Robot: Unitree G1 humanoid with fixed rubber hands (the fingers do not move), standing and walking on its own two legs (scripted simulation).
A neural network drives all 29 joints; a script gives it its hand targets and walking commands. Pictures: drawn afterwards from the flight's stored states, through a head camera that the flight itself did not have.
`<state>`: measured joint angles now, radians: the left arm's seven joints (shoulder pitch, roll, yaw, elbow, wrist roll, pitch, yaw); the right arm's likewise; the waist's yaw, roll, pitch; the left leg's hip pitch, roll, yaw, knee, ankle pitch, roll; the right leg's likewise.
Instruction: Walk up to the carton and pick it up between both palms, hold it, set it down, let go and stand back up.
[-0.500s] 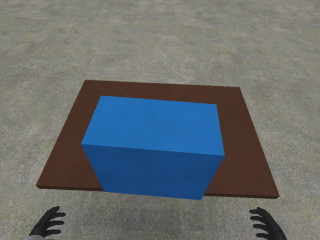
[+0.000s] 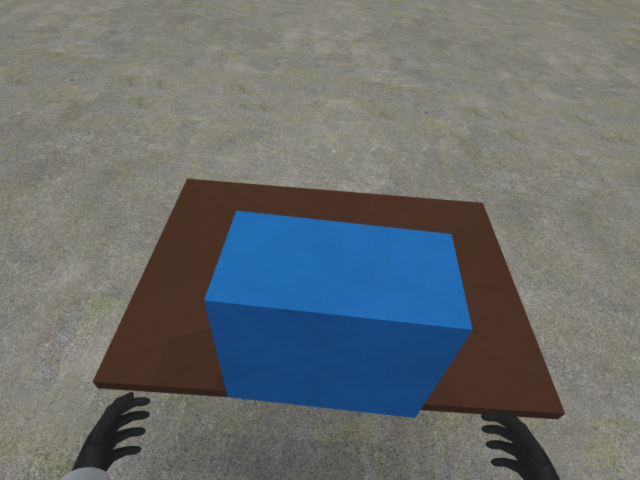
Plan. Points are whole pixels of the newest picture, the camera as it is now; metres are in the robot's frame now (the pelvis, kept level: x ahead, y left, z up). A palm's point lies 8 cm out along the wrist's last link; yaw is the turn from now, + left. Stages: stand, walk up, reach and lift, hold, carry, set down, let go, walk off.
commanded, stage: reach and lift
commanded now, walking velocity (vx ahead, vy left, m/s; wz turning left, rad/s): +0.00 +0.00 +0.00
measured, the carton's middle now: (331, 321) +0.38 -0.02 -0.05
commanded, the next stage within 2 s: none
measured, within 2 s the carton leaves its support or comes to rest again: neither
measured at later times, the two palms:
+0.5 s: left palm (104, 422) +0.23 +0.26 -0.02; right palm (531, 438) +0.20 -0.26 -0.03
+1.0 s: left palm (96, 379) +0.27 +0.27 +0.01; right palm (529, 411) +0.23 -0.26 -0.01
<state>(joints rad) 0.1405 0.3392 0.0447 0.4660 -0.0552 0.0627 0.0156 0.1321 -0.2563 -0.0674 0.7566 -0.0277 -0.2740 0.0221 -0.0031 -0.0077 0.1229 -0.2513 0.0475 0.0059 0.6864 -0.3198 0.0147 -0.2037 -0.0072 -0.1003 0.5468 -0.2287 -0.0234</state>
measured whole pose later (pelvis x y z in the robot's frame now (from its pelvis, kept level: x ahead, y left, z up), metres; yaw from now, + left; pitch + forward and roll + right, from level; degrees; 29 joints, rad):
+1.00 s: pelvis +0.03 -0.01 +0.01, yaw +0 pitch -3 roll -2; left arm 0.04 0.43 0.03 0.56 -0.32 -0.39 -0.07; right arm 0.12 -0.20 -0.07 0.59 0.25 -0.41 -0.03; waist 0.00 -0.01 0.10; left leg -0.24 0.05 0.01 0.62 -0.32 0.00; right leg -0.21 -0.01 -0.10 0.51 -0.25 -0.01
